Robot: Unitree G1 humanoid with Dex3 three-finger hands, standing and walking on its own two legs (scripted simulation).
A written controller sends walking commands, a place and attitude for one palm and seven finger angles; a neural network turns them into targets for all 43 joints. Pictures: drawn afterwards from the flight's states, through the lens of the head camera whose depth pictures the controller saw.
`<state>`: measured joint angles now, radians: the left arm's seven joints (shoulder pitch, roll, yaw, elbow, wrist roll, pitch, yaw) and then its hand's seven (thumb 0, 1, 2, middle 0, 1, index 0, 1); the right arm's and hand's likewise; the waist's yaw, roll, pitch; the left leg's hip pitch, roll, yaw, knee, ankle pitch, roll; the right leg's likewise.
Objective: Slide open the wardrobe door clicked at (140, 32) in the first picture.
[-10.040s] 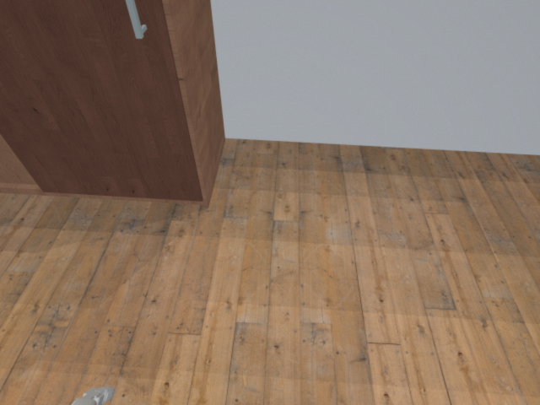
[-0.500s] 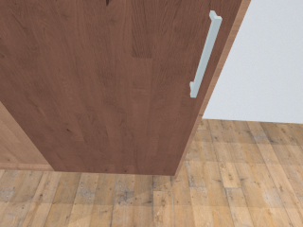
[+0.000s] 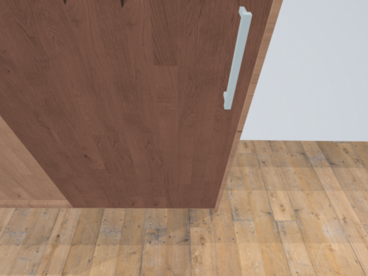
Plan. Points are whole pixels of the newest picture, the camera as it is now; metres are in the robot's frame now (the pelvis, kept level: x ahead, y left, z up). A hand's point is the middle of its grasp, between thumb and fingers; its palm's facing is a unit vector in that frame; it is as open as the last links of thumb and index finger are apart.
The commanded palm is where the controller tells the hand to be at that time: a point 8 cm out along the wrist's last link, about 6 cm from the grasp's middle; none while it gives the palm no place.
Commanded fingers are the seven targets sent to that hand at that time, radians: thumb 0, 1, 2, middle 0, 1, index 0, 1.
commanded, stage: come to a stop and stand still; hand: right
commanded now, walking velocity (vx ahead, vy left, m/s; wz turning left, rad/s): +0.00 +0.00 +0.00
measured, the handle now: (234, 63) +0.57 -0.09 +0.19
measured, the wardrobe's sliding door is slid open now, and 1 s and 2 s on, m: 0.00 0.00 0.00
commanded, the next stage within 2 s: look again from close up in 0.36 s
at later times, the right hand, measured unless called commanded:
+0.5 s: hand out of the picture +0.00 -0.17 -0.18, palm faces +0.01 +0.99 -0.17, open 7.4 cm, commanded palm none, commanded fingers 0.00 -0.90 -0.90 0.20 0.30 0.20 0.30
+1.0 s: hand out of the picture +0.05 -0.26 -0.15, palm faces +0.01 +0.94 -0.33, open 7.4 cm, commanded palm none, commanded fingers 0.00 -0.90 -0.90 0.20 0.30 0.20 0.30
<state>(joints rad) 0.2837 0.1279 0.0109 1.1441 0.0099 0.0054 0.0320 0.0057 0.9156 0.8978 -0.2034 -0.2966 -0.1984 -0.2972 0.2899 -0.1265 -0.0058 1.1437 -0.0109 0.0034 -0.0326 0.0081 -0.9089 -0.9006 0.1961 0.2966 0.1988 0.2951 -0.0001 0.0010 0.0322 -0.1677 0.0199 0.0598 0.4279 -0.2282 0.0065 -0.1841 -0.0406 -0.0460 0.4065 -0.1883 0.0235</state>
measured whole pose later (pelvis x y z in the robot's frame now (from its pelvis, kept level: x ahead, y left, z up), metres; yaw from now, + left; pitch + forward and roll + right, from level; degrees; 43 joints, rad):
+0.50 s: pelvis +0.00 -0.01 +0.00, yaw +0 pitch -1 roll +0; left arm 0.30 0.13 0.00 1.11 0.01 -0.01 0.02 0.00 0.91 0.90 -0.20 -0.30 -0.20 -0.30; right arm 0.30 -0.13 0.01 1.11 -0.02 -0.01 -0.03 0.01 -0.91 -0.90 0.20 0.30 0.20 0.30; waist 0.01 0.00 0.04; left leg -0.18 0.04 0.06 0.44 -0.24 -0.01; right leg -0.20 -0.02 -0.05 0.43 -0.20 0.00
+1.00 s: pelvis -0.02 -0.02 -0.01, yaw -1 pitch -3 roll +0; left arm 0.19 0.31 0.02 0.96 0.02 0.00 0.00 0.00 0.90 0.90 -0.20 -0.30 -0.20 -0.30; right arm 0.23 -0.32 0.00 0.96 -0.02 0.00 -0.01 0.01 -0.90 -0.90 0.20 0.30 0.20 0.30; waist 0.00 0.00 -0.01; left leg -0.20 0.05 0.06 0.48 -0.22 -0.02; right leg -0.23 -0.01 -0.04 0.48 -0.20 -0.01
